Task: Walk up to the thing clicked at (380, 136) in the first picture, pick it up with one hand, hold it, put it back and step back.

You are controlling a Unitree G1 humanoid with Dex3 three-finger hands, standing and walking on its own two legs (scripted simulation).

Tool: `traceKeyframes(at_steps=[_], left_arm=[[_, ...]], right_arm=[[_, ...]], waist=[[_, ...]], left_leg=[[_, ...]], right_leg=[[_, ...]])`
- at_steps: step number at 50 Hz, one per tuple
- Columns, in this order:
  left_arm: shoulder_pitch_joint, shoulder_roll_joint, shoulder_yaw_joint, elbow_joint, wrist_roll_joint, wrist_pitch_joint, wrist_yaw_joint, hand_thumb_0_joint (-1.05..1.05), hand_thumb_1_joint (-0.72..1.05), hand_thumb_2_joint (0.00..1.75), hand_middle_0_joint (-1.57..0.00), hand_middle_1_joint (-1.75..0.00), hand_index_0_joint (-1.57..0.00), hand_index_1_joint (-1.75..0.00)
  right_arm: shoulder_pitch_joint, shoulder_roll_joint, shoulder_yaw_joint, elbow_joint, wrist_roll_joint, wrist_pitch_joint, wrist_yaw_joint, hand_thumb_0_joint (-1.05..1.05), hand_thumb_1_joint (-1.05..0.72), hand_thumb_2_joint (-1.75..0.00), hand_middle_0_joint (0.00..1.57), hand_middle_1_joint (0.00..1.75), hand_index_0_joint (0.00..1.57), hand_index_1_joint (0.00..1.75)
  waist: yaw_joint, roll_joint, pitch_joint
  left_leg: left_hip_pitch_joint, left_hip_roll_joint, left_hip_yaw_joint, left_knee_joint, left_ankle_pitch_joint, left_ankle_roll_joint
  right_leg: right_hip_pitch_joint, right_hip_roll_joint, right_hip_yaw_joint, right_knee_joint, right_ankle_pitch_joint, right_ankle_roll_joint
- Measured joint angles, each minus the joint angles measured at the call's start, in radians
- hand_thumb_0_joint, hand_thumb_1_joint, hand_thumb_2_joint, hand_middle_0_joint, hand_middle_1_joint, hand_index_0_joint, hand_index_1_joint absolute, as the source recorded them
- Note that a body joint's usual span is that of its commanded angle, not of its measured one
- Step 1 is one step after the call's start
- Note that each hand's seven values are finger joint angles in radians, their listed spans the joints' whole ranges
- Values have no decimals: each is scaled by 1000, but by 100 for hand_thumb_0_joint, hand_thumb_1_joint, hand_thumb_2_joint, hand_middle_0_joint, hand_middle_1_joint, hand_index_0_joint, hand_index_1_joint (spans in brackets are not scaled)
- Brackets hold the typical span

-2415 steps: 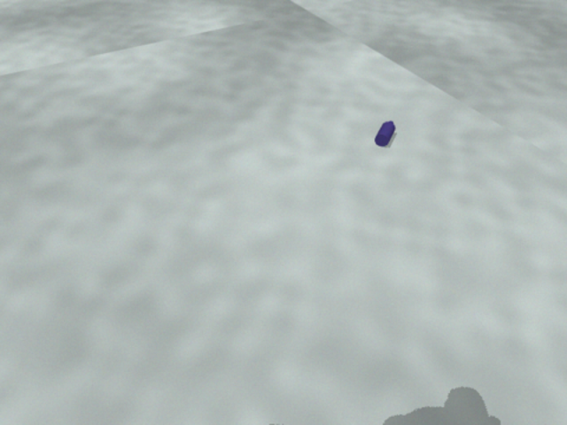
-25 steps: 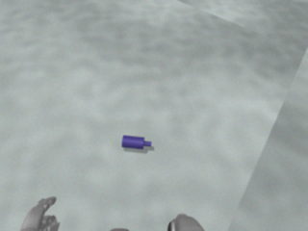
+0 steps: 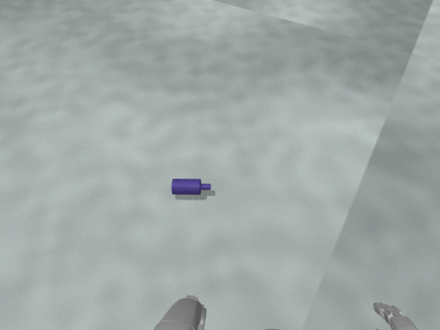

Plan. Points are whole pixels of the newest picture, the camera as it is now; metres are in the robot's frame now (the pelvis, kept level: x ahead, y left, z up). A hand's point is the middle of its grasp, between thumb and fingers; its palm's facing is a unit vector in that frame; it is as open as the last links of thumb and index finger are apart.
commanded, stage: step back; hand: left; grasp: from above
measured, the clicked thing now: (191, 186) +0.82 +0.20 -0.72
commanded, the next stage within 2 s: stand in 1.74 s
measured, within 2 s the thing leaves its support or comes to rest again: neither
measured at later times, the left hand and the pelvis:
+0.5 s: hand out of the picture -0.08 +0.24 -0.14, palm faces +0.03 -0.92 -0.38, open 7.3 cm; pelvis -0.17 -0.03 +0.00, yaw +2 degrees
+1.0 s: hand out of the picture -0.24 +0.24 -0.13, palm faces +0.09 -0.91 -0.40, open 7.3 cm; pelvis -0.28 -0.05 +0.01, yaw +6 degrees
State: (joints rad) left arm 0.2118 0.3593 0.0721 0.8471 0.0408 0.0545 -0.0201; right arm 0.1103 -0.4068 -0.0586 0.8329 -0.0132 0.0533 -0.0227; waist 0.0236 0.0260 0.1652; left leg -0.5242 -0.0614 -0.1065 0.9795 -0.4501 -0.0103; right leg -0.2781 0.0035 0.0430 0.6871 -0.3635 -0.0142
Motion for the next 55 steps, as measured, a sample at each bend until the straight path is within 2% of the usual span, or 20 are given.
traceKeyframes(at_steps=[2,5,9,11,13,16,18,20,23,27,29,31,33,36,41,43,46,51,53,55], left_arm=[[-1,-11,-2,-1,3,5,6,1,91,90,-21,-30,-21,-30],[-20,-10,-2,-20,9,6,16,1,90,90,-21,-30,-21,-30],[-69,8,-3,-68,7,-2,29,1,90,90,-21,-30,-21,-30],[-96,20,-7,-88,-1,0,29,1,90,90,-21,-30,-21,-30],[-125,38,-6,-90,-9,8,29,1,90,90,-21,-30,-21,-30],[-131,32,-3,-65,-16,27,35,1,91,90,-21,-30,-21,-30],[-122,34,-2,-52,-24,30,34,1,91,90,-21,-30,-21,-30],[-108,33,1,-45,-26,26,29,1,91,90,-21,-30,-21,-30],[-84,31,1,-36,-21,20,22,0,91,90,-21,-30,-21,-30],[-50,37,-2,-1,-16,-6,15,0,91,90,-21,-30,-21,-30],[-44,15,-1,33,-5,-20,16,0,91,90,-21,-30,-21,-30],[-19,9,-9,47,1,-24,11,0,91,90,-21,-30,-21,-30],[-2,1,-15,59,3,-27,14,1,91,90,-21,-30,-21,-30],[7,-3,-12,69,8,-32,16,1,90,90,-21,-30,-21,-30],[-2,22,0,66,17,-47,12,1,90,90,-21,-30,-21,-30],[-12,41,1,69,14,-42,12,1,90,90,-21,-30,-21,-30],[-1,48,-1,102,-1,-32,12,1,91,90,-21,-30,-21,-30],[16,64,3,139,-13,-46,-7,1,91,90,-20,-30,-21,-30],[23,61,6,148,-13,-54,-9,1,91,90,-20,-30,-21,-30],[20,45,8,154,-6,-65,-3,1,91,90,-20,-30,-21,-30]], right_arm=[[28,-8,0,9,7,-6,-1,1,-90,-89,20,30,20,30],[71,-11,4,20,6,-13,-2,1,-91,-89,20,30,20,30],[102,4,10,36,-3,-12,1,1,-91,-89,20,30,20,30],[110,11,11,41,-7,-19,5,1,-91,-89,20,30,20,30],[96,37,11,55,-17,-23,7,1,-91,-89,20,30,20,30],[89,49,24,54,-23,-25,19,1,-90,-89,20,30,21,30],[83,56,31,53,-26,-27,15,1,-90,-89,20,30,21,30],[71,54,31,44,-27,-26,10,1,-90,-89,20,31,21,30],[39,42,24,17,-30,-27,6,1,-90,-89,20,31,21,30],[-5,15,22,-16,-24,-24,12,1,-90,-89,20,31,21,30],[-29,-5,15,-10,-18,-14,12,1,-90,-89,20,30,21,30],[-22,-1,9,6,-13,0,4,1,-90,-89,20,30,21,30],[-3,-6,8,22,-5,3,5,1,-90,-89,20,30,20,30],[40,-15,4,44,-6,-5,13,1,-91,-89,20,30,20,30],[113,-11,-3,107,-20,-12,38,1,-91,-89,20,30,20,30],[124,7,-9,140,-25,-24,41,1,-91,-89,20,30,20,30],[146,30,-2,160,-33,-41,48,1,-91,-89,20,30,20,30],[151,59,13,165,-39,-63,51,1,-90,-89,20,30,21,30],[147,58,13,160,-37,-59,54,1,-90,-89,20,30,21,30],[139,47,12,155,-30,-48,50,1,-90,-89,20,31,21,30]], waist=[[-1,0,-9],[-9,-2,-14],[-23,-16,3],[-31,-27,11],[-23,-81,40],[-40,-67,36],[-40,-66,19],[-33,-60,9],[-20,-44,5],[-3,-27,-6],[-13,27,5],[-2,16,-15],[8,7,-31],[7,8,-50],[-2,2,-79],[-3,-33,-70],[-16,-44,-91],[-34,-47,-101],[-34,-40,-107],[-32,-9,-99]], left_leg=[[-3,-43,-17,117,-3,0],[54,-50,-6,141,-27,-7],[195,0,44,-92,-58,-5],[277,24,74,-283,33,6],[287,-3,100,-320,80,22],[255,28,82,-310,107,31],[243,48,80,-340,144,27],[225,68,83,-359,174,25],[188,98,93,-361,208,22],[110,132,110,-303,225,-5],[70,151,60,-237,168,3],[35,76,-3,-114,15,6],[14,12,-37,27,-8,8],[37,-13,-24,102,8,-1],[212,41,47,-193,-53,1],[275,23,69,-329,73,11],[280,19,74,-358,115,34],[305,49,72,-418,154,25],[301,62,75,-404,143,15],[286,87,61,-348,107,10]], right_leg=[[-10,-16,-4,-27,34,2],[-36,-29,-23,-44,70,1],[-88,-45,-63,-26,101,4],[-128,-56,-82,13,104,9],[-161,-75,-46,67,89,9],[-211,32,38,304,-133,4],[-228,84,77,456,-155,0],[-210,98,80,514,-157,8],[-128,68,56,409,-168,26],[41,10,9,11,-56,13],[51,43,-22,-21,-32,13],[16,28,-12,13,-25,5],[2,8,-3,7,-2,3],[-14,-13,-14,-7,24,0],[-49,-43,-59,8,32,0],[-62,-72,-50,40,19,5],[-90,-41,-7,117,-105,1],[-68,-20,-35,86,-86,0],[-16,-12,-51,-20,-54,-3],[23,15,-69,-96,74,-10]])
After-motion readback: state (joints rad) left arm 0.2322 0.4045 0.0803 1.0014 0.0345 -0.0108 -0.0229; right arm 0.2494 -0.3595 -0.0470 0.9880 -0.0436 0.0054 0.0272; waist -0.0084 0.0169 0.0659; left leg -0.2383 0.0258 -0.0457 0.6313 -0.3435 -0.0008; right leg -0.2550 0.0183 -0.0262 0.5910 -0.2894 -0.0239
